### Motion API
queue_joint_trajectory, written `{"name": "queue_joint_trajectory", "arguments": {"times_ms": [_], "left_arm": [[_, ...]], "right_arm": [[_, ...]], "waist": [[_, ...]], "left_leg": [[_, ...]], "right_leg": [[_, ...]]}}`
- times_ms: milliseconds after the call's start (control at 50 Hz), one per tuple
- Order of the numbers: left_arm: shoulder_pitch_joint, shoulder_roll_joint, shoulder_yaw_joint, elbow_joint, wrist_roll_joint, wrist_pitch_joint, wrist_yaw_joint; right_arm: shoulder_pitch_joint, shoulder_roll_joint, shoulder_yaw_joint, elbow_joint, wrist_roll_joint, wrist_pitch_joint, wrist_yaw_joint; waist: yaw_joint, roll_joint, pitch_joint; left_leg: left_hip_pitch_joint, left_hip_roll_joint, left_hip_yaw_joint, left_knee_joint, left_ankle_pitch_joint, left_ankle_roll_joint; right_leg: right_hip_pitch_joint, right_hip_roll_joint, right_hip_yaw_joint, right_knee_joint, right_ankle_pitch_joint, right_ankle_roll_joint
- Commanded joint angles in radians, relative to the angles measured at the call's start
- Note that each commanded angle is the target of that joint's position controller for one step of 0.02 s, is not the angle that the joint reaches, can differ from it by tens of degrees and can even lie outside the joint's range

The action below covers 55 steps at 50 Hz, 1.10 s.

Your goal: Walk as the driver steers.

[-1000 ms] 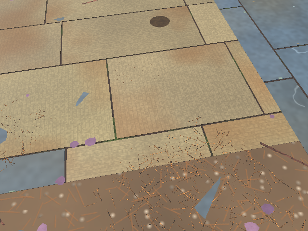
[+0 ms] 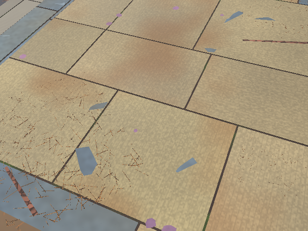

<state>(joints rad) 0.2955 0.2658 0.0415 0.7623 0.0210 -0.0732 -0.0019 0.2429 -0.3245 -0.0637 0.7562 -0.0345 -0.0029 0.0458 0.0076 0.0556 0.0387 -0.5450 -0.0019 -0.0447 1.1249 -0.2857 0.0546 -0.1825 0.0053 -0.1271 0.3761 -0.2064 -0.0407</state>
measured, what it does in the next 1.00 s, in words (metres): walks ahead: left foot, then right foot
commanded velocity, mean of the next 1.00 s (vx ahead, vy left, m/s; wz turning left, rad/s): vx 0.50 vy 0.00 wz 0.26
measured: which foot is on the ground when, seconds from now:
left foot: up 0.00-0.28, down 0.30-0.88, up 0.90-1.00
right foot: down 0.00-0.32, up 0.34-0.84, down 0.86-1.00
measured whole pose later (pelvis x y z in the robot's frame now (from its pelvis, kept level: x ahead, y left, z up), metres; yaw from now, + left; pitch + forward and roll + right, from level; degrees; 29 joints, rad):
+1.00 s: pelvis +0.55 +0.08 -0.01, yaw +14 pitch +0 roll +0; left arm 0.23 0.25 0.05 0.84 0.02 -0.05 -0.02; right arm 0.33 -0.26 -0.03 0.93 -0.03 -0.06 0.01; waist -0.02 0.03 0.05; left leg -0.34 -0.02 -0.02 1.15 -0.33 0.08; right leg -0.29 0.04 -0.10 0.48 -0.18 -0.08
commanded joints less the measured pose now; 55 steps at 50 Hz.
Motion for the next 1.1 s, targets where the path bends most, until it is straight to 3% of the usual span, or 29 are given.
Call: {"name": "queue_joint_trajectory", "arguments": {"times_ms": [20,120,200,240,260,280,300,320,340,360,380,400,420,460,520,640,760,800,820,840,860,880,900,920,940,960,1000,1100], "left_arm": [[0.032,0.111,0.028,-0.027,-0.007,-0.025,-0.003],[0.065,0.120,0.031,0.006,-0.005,-0.021,-0.002],[0.117,0.155,0.039,0.039,-0.005,-0.008,0.009],[0.144,0.176,0.040,0.062,-0.004,0.007,0.014],[0.150,0.190,0.040,0.070,-0.002,0.014,0.016],[0.143,0.194,0.037,0.071,-0.005,0.022,0.016],[0.135,0.176,0.028,0.055,-0.006,0.023,0.015],[0.172,0.063,-0.002,-0.013,-0.023,0.017,-0.005],[0.123,0.126,0.016,-0.034,-0.012,0.022,-0.004],[0.023,0.143,0.023,-0.050,-0.011,0.024,-0.004],[0.009,0.110,0.010,-0.049,-0.020,0.014,-0.007],[0.029,0.100,0.008,-0.028,-0.014,0.015,-0.010],[0.067,0.097,0.008,-0.010,0.003,0.030,-0.014],[0.104,0.088,0.010,0.017,0.016,0.054,-0.025],[0.025,0.072,0.012,0.003,0.015,0.063,-0.035],[-0.177,0.061,0.010,-0.049,0.010,0.055,-0.033],[-0.307,0.061,0.004,-0.101,0.008,0.041,-0.036],[-0.263,0.068,0.007,-0.093,0.007,0.034,-0.031],[-0.192,0.080,0.014,-0.070,0.007,0.030,-0.023],[-0.060,0.097,0.025,-0.027,0.008,0.024,-0.013],[0.115,0.132,0.039,0.027,0.022,0.013,0.000],[0.242,0.246,0.068,0.044,0.044,0.008,0.011],[0.222,0.266,0.073,0.057,0.016,0.018,-0.002],[0.102,0.209,0.063,0.040,-0.008,0.023,-0.009],[0.021,0.133,0.044,0.027,-0.012,0.020,-0.013],[-0.016,0.091,0.031,0.033,-0.006,0.015,-0.014],[-0.017,0.061,0.018,0.062,-0.005,0.001,-0.011],[0.067,0.080,0.017,0.127,-0.014,-0.025,-0.013]], "right_arm": [[-0.023,-0.021,0.000,-0.075,-0.004,0.001,0.017],[-0.198,0.018,0.023,-0.131,0.002,-0.009,0.038],[-0.279,0.009,0.025,-0.163,-0.008,-0.007,0.045],[-0.257,0.001,0.020,-0.160,-0.017,-0.008,0.033],[-0.194,-0.010,0.013,-0.141,-0.021,-0.012,0.025],[-0.062,-0.026,0.001,-0.098,-0.026,-0.021,0.015],[0.107,-0.066,-0.018,-0.040,-0.036,-0.029,0.000],[0.168,-0.171,-0.043,-0.037,-0.036,-0.030,-0.019],[0.197,-0.203,-0.051,-0.049,0.004,-0.021,-0.029],[0.160,-0.177,-0.046,-0.026,0.017,-0.019,-0.039],[0.115,-0.126,-0.033,-0.012,0.020,-0.027,-0.044],[0.073,-0.083,-0.019,-0.005,0.019,-0.036,-0.045],[0.036,-0.053,-0.007,0.000,0.024,-0.043,-0.045],[0.031,-0.034,0.002,0.010,0.026,-0.061,-0.039],[0.072,-0.057,-0.005,0.045,0.031,-0.074,-0.036],[0.168,-0.055,-0.003,0.101,0.029,-0.080,-0.036],[0.241,-0.068,0.000,0.162,0.015,-0.080,-0.052],[0.215,-0.084,-0.001,0.171,0.012,-0.080,-0.059],[0.199,-0.097,-0.004,0.174,0.009,-0.081,-0.061],[0.183,-0.107,-0.006,0.178,0.008,-0.077,-0.060],[0.177,-0.097,-0.001,0.174,0.012,-0.078,-0.059],[0.236,-0.017,0.020,0.137,0.042,-0.083,-0.054],[0.291,-0.018,0.013,0.149,0.038,-0.085,-0.050],[0.231,-0.054,0.004,0.148,0.015,-0.079,-0.052],[0.160,-0.048,0.008,0.136,0.012,-0.083,-0.045],[0.129,-0.024,0.012,0.129,0.014,-0.081,-0.040],[0.142,-0.001,0.018,0.138,-0.003,-0.056,-0.029],[0.051,0.035,0.029,0.118,-0.005,-0.037,-0.026]], "waist": [[-0.005,-0.150,-0.011],[0.027,-0.145,0.026],[0.044,-0.143,0.048],[0.028,-0.154,0.022],[-0.001,-0.161,-0.019],[-0.063,-0.143,-0.094],[-0.136,-0.088,-0.194],[-0.114,0.143,-0.335],[-0.126,0.111,-0.406],[-0.120,0.005,-0.266],[-0.082,-0.003,-0.149],[-0.035,-0.031,-0.095],[0.006,-0.017,-0.068],[0.029,0.002,-0.073],[0.019,-0.002,-0.020],[-0.039,-0.007,0.041],[-0.067,0.003,0.075],[-0.033,0.009,0.060],[0.000,0.018,0.021],[0.060,0.003,-0.051],[0.132,-0.030,-0.156],[0.137,-0.200,-0.294],[0.086,-0.335,-0.356],[0.045,-0.185,-0.202],[0.030,-0.094,-0.091],[0.006,-0.076,-0.029],[-0.030,-0.119,-0.009],[-0.040,-0.107,0.012]], "left_leg": [[-0.142,0.054,-0.019,-0.024,0.090,-0.012],[-0.099,0.057,0.065,-0.313,0.265,-0.009],[-0.048,0.039,0.133,-0.461,0.187,0.032],[0.042,-0.018,0.161,-0.509,0.076,0.068],[0.125,-0.056,0.168,-0.531,0.031,0.090],[0.291,-0.094,0.165,-0.595,0.048,0.117],[0.546,-0.048,0.080,-0.638,0.056,0.149],[0.887,0.277,-0.389,-0.675,-0.044,0.252],[0.906,0.407,-0.703,-0.803,0.131,0.312],[0.823,0.352,-0.490,-0.792,0.270,0.282],[0.675,0.307,-0.360,-0.806,0.392,0.254],[0.574,0.250,-0.269,-0.831,0.431,0.204],[0.485,0.208,-0.207,-0.862,0.445,0.177],[0.420,0.175,-0.157,-0.912,0.449,0.173],[0.402,0.159,-0.126,-0.988,0.358,0.181],[0.513,0.163,-0.096,-1.017,0.353,0.170],[0.644,0.202,-0.070,-0.963,0.533,0.148],[0.659,0.208,-0.049,-0.895,0.719,0.127],[0.659,0.202,-0.037,-0.813,0.877,0.111],[0.645,0.175,-0.011,-0.650,0.973,0.095],[0.523,0.130,0.022,-0.424,0.844,0.077],[0.231,0.013,0.082,-0.061,0.417,0.038],[0.029,-0.133,0.004,0.167,-0.219,0.031],[-0.044,-0.051,-0.067,0.225,-0.157,0.043],[-0.049,-0.005,-0.049,0.183,-0.079,0.043],[-0.026,0.036,-0.032,0.110,-0.036,0.042],[0.050,0.067,-0.014,0.031,0.000,0.022],[0.008,0.072,0.059,-0.132,0.096,-0.036]], "right_leg": [[0.091,-0.277,0.162,-0.204,0.297,-0.117],[0.097,-0.241,0.003,-0.209,0.334,-0.088],[0.189,-0.276,-0.050,-0.172,0.437,-0.069],[0.234,-0.287,-0.077,-0.065,0.713,-0.062],[0.249,-0.290,-0.089,0.045,0.855,-0.061],[0.212,-0.278,-0.111,0.217,0.880,-0.052],[0.060,-0.251,-0.124,0.448,0.693,-0.032],[-0.328,-0.138,-0.125,0.802,-0.001,0.022],[-0.462,-0.020,0.029,0.998,-0.339,0.038],[-0.535,-0.077,0.115,1.002,-0.235,0.027],[-0.513,-0.105,0.119,0.926,-0.175,0.020],[-0.456,-0.133,0.127,0.834,-0.149,0.019],[-0.387,-0.143,0.129,0.781,-0.136,0.026],[-0.318,-0.135,0.118,0.743,-0.105,0.038],[-0.391,-0.142,0.107,0.660,-0.003,0.055],[-0.517,-0.133,0.103,0.432,0.169,0.059],[-0.486,-0.077,0.070,0.248,0.152,0.001],[-0.384,-0.040,0.053,0.199,0.083,-0.034],[-0.280,-0.005,0.038,0.184,0.045,-0.052],[-0.124,0.032,0.021,0.139,0.040,-0.074],[0.125,-0.016,0.072,0.110,0.064,-0.106],[0.411,-0.295,0.450,0.071,-0.063,-0.189],[0.477,-0.427,0.850,-0.086,-0.002,-0.271],[0.344,-0.392,0.733,-0.095,-0.071,-0.255],[0.203,-0.356,0.589,-0.119,-0.059,-0.236],[0.106,-0.302,0.483,-0.159,-0.011,-0.201],[0.013,-0.237,0.356,-0.198,0.113,-0.163],[0.021,-0.197,0.184,-0.174,0.716,-0.173]]}}
Keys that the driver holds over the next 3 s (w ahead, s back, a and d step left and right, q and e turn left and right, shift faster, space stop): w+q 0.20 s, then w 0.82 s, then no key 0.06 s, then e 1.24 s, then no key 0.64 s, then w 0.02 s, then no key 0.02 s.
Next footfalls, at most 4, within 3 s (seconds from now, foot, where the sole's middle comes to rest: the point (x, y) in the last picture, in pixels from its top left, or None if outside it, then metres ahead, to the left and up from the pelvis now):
0.30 left None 0.30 0.14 -0.78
0.86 right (163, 192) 0.65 0.03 -0.78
1.34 left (120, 161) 0.82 0.24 -0.78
1.76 right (164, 178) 0.72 0.02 -0.78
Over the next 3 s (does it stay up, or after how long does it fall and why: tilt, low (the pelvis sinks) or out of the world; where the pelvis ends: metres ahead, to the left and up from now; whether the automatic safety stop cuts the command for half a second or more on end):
stays up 0.66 0.12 0.00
